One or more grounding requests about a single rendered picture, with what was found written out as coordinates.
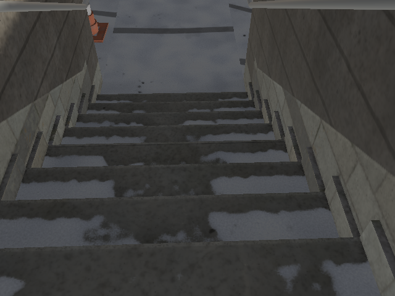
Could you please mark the stairs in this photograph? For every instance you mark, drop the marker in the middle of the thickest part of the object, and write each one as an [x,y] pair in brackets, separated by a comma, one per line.
[165,168]

